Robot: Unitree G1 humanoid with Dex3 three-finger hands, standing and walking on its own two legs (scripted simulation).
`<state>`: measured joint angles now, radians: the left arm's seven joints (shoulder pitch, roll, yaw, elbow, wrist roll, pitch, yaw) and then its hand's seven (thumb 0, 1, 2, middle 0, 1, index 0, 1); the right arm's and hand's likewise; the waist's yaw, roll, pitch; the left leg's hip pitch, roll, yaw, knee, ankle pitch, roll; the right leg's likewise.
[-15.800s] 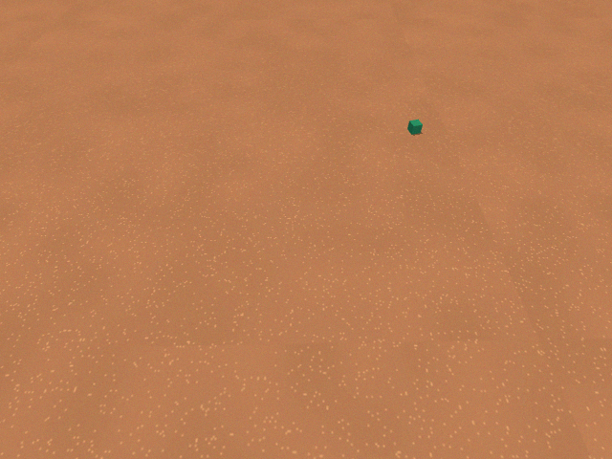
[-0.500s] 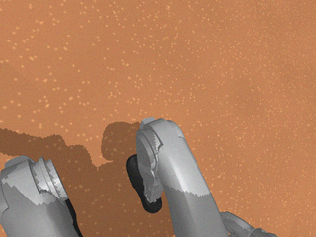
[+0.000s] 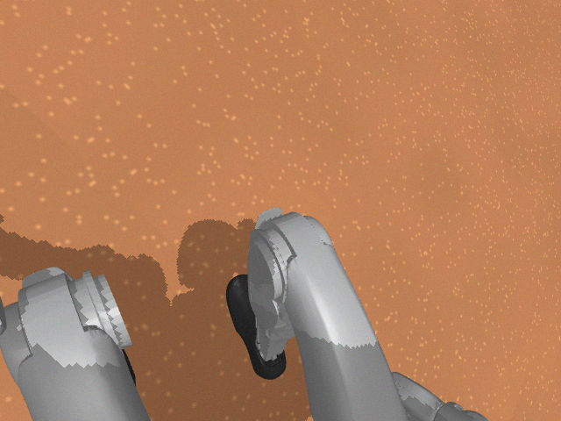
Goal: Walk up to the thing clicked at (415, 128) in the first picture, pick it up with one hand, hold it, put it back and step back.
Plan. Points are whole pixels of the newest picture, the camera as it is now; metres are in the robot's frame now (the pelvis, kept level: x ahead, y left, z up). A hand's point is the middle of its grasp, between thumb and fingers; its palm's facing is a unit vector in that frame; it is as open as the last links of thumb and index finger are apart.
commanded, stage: rest palm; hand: left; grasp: from above
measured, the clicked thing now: out of the picture +0.40 +0.32 -0.29
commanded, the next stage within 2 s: close in 0.32 s
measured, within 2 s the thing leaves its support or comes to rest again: neither
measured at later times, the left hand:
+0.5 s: hand out of the picture +0.38 +0.33 -0.26, palm faces -0.28 -0.34 -0.90, open 13.7 cm
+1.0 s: hand out of the picture +0.39 +0.33 -0.26, palm faces -0.28 -0.34 -0.90, open 11.6 cm
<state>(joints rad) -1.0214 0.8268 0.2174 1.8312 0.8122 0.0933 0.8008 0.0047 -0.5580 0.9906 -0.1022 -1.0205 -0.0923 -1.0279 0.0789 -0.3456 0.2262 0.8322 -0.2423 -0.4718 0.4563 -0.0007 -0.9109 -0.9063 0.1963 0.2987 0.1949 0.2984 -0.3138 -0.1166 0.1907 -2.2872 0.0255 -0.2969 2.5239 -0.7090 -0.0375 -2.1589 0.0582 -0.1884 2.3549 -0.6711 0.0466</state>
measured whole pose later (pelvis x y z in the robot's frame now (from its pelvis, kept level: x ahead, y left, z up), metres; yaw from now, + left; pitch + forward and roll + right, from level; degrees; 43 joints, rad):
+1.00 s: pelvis +0.00 +0.00 +0.01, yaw +0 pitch +26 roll -14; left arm -1.06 0.86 0.21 1.86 0.82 0.09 0.82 0.01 -0.14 0.68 -0.43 -0.73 -0.43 -0.73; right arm 0.09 -0.36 0.24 0.83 -0.26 -0.48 0.45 0.00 -0.90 -0.90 0.20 0.30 0.19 0.30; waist -0.34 -0.13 0.21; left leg -2.27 0.03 -0.30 2.50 -0.71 -0.04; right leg -2.14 0.06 -0.19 2.33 -0.67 0.05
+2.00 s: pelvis +0.00 +0.00 +0.01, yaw +0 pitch +25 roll -14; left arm -1.07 0.86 0.24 1.90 0.83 0.09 0.83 0.02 0.28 0.19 -1.01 -0.20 -0.93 -0.19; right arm 0.10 -0.37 0.24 0.83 -0.26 -0.48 0.45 0.00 -0.90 -0.90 0.20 0.30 0.19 0.30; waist -0.37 -0.12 0.22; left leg -2.26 0.03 -0.30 2.50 -0.70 -0.04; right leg -2.13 0.06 -0.19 2.32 -0.66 0.05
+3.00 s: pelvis +0.01 -0.01 +0.04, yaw +6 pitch +35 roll -6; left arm -0.94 0.51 0.22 1.48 0.80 0.28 0.62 0.07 0.35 0.11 -1.21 -0.21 -0.92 -0.16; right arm 0.14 -0.32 0.03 0.89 -0.16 -0.31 0.30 0.00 -0.91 -0.90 0.20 0.30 0.19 0.30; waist -0.21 0.03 -0.08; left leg -2.28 0.05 -0.14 2.33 -0.68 -0.03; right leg -2.22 0.04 -0.07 2.27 -0.67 0.02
